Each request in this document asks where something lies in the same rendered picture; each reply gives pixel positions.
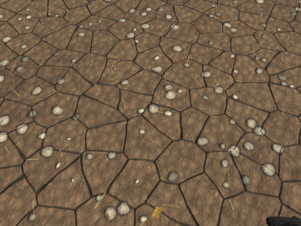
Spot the right robot hand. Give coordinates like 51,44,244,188
266,216,301,226

